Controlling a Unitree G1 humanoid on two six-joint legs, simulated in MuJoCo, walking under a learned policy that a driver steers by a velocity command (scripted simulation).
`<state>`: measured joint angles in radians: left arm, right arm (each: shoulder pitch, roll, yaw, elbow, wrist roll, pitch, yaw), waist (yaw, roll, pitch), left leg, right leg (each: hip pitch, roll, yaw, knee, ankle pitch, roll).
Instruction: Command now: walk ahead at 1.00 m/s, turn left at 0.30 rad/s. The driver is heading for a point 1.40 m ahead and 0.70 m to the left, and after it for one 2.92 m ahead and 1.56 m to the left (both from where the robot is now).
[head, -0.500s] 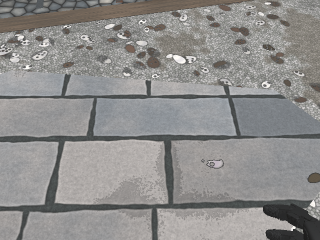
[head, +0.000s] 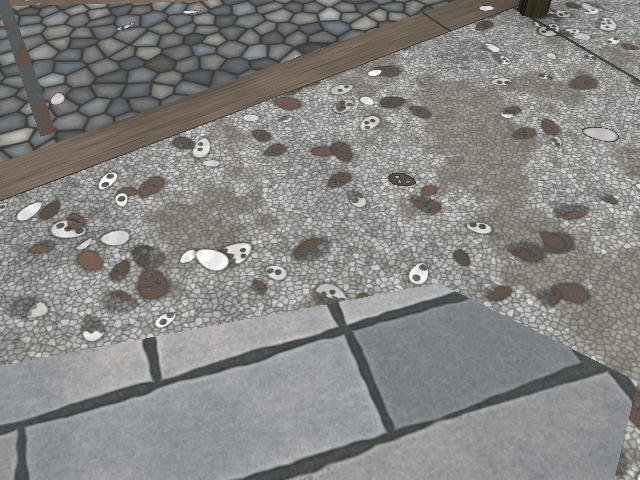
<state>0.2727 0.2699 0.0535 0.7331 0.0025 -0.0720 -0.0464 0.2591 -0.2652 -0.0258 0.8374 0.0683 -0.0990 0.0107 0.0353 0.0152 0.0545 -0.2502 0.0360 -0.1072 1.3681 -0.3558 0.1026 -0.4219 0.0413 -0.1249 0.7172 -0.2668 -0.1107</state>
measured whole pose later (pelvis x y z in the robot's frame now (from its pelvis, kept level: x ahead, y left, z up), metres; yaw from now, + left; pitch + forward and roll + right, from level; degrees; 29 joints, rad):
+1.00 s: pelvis +0.86 +0.27 +0.02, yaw +51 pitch +0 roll -4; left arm 0.34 0.31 0.10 0.73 0.00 -0.11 -0.01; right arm 0.18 -0.33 -0.07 0.66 0.04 -0.03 0.01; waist 0.06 0.03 0.04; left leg -0.60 0.04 -0.05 1.33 -0.35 0.09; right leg -0.18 0.04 -0.05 0.43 -0.25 0.01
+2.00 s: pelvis +1.42 +0.97 +0.00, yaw +19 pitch +2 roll +0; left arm 0.44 0.22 0.04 0.72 -0.04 -0.06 0.03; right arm -0.05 -0.25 -0.02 0.55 -0.02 -0.13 0.03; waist 0.11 0.00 0.01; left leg -0.70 0.05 -0.23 0.78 0.09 -0.01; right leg -0.26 0.16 0.19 0.75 -0.49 -0.13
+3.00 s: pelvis +2.27 +1.23 -0.12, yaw +12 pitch +1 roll -3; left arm 0.43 0.26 0.05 0.89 0.01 -0.12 0.00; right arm 0.06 -0.29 -0.03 0.72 0.03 -0.07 0.05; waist 0.08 0.01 0.04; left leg -0.82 0.08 0.04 0.73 0.19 0.09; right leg 0.25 0.06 -0.22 0.17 -0.43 0.00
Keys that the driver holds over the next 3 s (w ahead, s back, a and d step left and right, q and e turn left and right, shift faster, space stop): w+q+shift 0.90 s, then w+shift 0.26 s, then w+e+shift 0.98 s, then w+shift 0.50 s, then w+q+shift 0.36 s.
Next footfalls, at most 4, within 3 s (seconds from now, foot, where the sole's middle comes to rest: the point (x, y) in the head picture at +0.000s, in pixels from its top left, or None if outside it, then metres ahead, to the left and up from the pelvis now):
0.38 left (276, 458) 0.53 0.15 -0.75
0.80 right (269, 281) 0.98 0.21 -0.75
1.28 left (69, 267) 1.01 0.73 -0.75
1.72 right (62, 161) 1.42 0.88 -0.75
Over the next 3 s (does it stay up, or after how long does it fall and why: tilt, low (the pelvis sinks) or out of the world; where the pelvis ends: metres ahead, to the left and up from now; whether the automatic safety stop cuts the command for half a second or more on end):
stays up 2.27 1.23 -0.12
